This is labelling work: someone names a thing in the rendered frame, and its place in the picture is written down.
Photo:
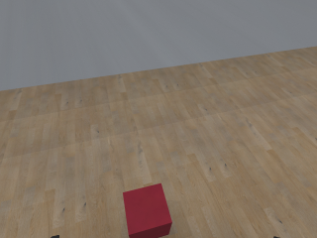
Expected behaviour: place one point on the carton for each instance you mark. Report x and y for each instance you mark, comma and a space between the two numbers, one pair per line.
147, 213

